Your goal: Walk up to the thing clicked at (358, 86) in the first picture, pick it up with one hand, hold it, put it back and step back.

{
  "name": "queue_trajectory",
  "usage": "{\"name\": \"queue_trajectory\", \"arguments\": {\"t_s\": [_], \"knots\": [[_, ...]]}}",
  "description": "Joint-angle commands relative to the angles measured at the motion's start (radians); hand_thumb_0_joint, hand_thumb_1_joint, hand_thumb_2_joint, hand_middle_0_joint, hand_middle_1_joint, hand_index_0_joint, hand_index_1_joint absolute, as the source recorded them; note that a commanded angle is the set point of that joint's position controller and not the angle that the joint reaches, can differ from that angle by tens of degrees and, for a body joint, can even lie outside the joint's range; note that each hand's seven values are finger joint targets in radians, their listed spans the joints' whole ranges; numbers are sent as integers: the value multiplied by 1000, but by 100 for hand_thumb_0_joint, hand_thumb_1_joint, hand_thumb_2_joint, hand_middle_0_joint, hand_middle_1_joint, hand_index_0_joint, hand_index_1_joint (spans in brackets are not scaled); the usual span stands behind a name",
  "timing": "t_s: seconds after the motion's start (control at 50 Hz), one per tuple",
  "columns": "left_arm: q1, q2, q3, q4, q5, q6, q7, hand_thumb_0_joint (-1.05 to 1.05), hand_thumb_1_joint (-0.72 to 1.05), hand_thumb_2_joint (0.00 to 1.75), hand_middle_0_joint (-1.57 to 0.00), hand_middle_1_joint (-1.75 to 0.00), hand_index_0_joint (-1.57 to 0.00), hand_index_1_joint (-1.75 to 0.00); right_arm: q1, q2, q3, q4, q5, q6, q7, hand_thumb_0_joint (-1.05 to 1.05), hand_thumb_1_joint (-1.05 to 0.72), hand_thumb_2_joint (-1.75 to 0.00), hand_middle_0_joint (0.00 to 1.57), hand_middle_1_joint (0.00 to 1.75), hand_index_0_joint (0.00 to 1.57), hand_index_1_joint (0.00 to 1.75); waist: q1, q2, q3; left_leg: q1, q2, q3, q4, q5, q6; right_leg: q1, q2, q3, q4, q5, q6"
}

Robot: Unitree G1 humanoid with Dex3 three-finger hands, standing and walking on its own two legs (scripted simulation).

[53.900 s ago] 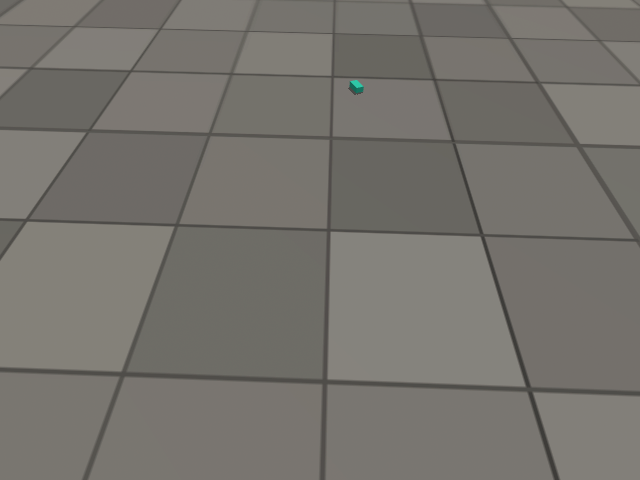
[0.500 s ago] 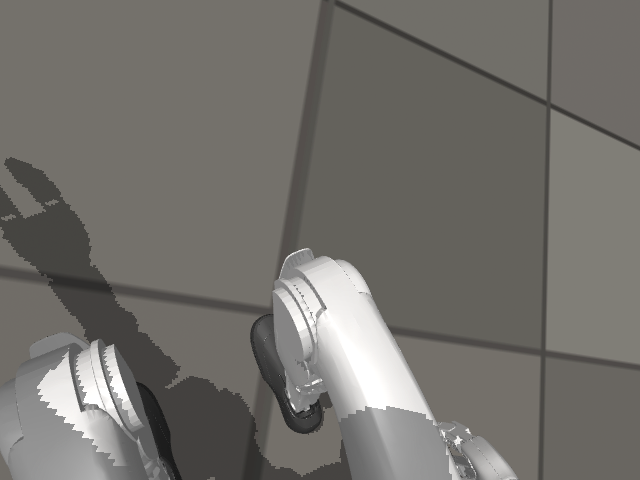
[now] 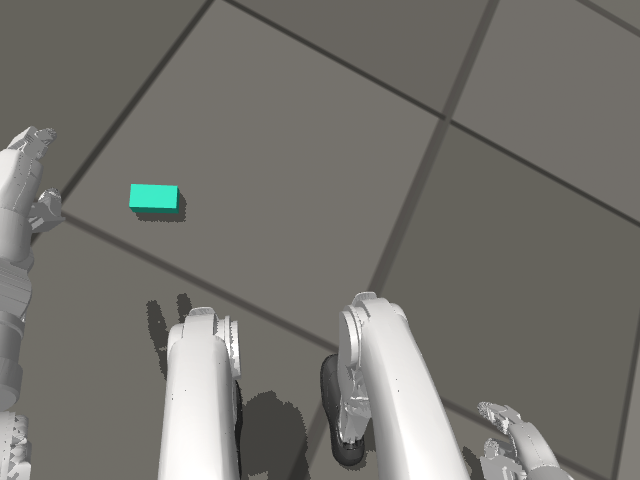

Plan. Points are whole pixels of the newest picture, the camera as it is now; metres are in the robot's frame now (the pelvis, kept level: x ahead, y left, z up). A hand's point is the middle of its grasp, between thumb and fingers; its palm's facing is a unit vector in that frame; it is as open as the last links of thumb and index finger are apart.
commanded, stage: home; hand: left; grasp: from above
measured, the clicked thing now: (155, 199) +0.56 +0.25 -0.42
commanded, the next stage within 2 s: none
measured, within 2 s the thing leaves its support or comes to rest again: neither
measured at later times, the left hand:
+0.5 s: hand (34, 305) +0.30 +0.22 +0.09, palm faces +0.07 -0.95 -0.31, open 7.4 cm
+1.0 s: hand out of the picture +0.22 +0.19 +0.23, palm faces +0.16 -0.96 -0.21, open 7.4 cm
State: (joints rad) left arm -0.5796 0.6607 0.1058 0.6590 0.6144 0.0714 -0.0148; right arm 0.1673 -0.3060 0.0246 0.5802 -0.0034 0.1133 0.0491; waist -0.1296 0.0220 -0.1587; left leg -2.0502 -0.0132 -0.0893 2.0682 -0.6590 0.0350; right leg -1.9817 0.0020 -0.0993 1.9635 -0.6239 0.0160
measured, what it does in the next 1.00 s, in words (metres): rises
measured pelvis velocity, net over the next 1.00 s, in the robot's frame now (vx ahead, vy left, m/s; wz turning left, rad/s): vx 0.09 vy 0.00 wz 0.12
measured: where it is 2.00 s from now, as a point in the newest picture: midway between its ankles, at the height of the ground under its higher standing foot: (285, 440)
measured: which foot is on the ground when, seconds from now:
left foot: down 0.00-1.00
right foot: down 0.00-1.00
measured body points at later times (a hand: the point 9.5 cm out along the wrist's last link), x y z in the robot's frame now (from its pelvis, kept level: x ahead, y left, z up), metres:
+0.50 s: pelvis +0.04 -0.01 +0.19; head +0.15 +0.03 +0.63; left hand +0.29 +0.26 +0.11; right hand +0.21 -0.24 +0.10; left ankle +0.08 +0.10 -0.40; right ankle +0.10 -0.13 -0.40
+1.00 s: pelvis +0.09 +0.00 +0.28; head +0.10 +0.00 +0.73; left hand +0.21 +0.24 +0.25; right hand +0.28 -0.22 +0.22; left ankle +0.08 +0.10 -0.41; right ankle +0.10 -0.13 -0.41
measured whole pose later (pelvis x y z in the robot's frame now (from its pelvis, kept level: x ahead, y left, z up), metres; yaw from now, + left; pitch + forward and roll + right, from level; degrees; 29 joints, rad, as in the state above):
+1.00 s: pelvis +0.09 +0.00 +0.28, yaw +7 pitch +11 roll -3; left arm 0.52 0.23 0.02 -0.13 -0.06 0.45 0.03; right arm 0.29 -0.22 0.05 0.51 0.02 -0.19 -0.18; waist -0.04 0.06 -0.18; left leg -0.68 0.00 -0.06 0.99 -0.49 0.01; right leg -0.64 0.02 -0.06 0.91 -0.45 0.00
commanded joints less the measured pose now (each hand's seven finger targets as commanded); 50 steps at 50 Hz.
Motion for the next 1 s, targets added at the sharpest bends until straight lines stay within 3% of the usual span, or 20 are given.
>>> {"name": "queue_trajectory", "arguments": {"t_s": [0.0, 0.06, 0.1, 0.26, 0.36, 0.46, 0.52, 0.54, 0.58, 0.74, 0.86, 0.98], "knots": [[-193, 76, -26, -271, -147, 45, 26, 0, 90, 90, -20, -30, -20, -30, 150, -189, -88, -41, 17, -56, -33, 0, -90, -90, 20, 30, 20, 30, -36, 290, -594, 732, 38, -84, -470, 39, -17, 322, 23, -11, -290, 92, -49], [-102, 36, -30, -288, -233, 73, 30, 0, 90, 90, -20, -30, -20, -30, 105, -171, -84, -57, 29, -96, -49, 0, -90, -90, 20, 30, 20, 30, -29, 218, -554, 778, 38, -87, -538, 30, -16, 419, 24, -3, -358, 109, -41], [-26, 28, -13, -295, -283, 85, 47, 0, 90, 90, -20, -30, -20, -30, 76, -155, -77, -65, 32, -119, -61, 0, -90, -90, 20, 30, 20, 30, -9, 188, -514, 800, 32, -71, -572, 47, -15, 485, 23, 9, -412, 113, -41], [235, -78, 35, -370, -463, 126, 109, 0, 90, 90, -20, -30, -20, -30, 20, -97, -56, -97, 47, -196, -103, 0, -90, -90, 20, 30, 20, 30, 16, 120, -450, 917, 10, -4, -715, 179, -9, 807, 20, 67, -636, 193, -44], [372, -138, 54, -475, -553, 172, 115, 0, 90, 90, -20, -30, -20, -30, 11, -83, -49, -115, 52, -222, -130, 0, -90, -90, 20, 30, 20, 30, 30, 105, -450, 1071, 14, -2, -828, 239, -12, 963, 21, 75, -756, 242, -42], [517, -227, 45, -581, -639, 219, 112, 0, 90, 90, -20, -30, -20, -30, 24, -60, -30, -122, 54, -252, -167, 0, -90, -90, 20, 30, 20, 30, 35, 87, -370, 1174, 17, -2, -947, 240, -13, 1091, 23, 73, -885, 257, -36], [612, -258, 38, -616, -663, 239, 108, 0, 90, 90, -20, -30, -20, -30, 39, -51, -25, -125, 51, -270, -191, 0, -90, -90, 20, 30, 20, 30, 28, 68, -313, 1222, 17, 3, -1001, 266, -13, 1155, 25, 72, -953, 278, -35], [645, -257, 41, -655, -671, 245, 106, 0, 90, 90, -20, -30, -20, -30, 46, -49, -24, -134, 51, -275, -197, 0, -90, -90, 20, 30, 20, 30, 43, 73, -297, 1239, 13, 6, -1023, 267, -12, 1186, 24, 74, -981, 281, -34], [700, -277, 32, -694, -682, 259, 101, 0, 90, 90, -20, -30, -20, -30, 57, -48, -21, -140, 46, -285, -209, 0, -90, -90, 20, 30, 20, 30, 44, 80, -259, 1286, 14, 9, -1069, 281, -15, 1220, 27, 70, -1022, 293, -33], [977, -329, -10, -873, -682, 308, 88, 0, 90, 90, -20, -30, -20, -30, 82, -28, -22, -195, 36, -320, -236, 0, -90, -90, 20, 30, 20, 30, 67, 67, -157, 1411, 9, 26, -1190, 375, -20, 1350, 36, 50, -1145, 359, -31], [1066, -341, -22, -959, -678, 329, 67, 0, 90, 90, -20, -30, -20, -30, 73, -28, -27, -220, 27, -347, -246, 0, -90, -90, 20, 30, 20, 30, 73, 24, -77, 1440, 7, 32, -1228, 390, -12, 1380, 38, 37, -1191, 362, -26], [1057, -344, -30, -952, -669, 331, 44, 0, 90, 90, -20, -30, -20, -30, 68, -35, -32, -214, 17, -374, -247, 0, -90, -90, 20, 30, 20, 30, 67, -4, -47, 1456, 6, 33, -1233, 402, -11, 1384, 34, 32, -1192, 367, -21]]}}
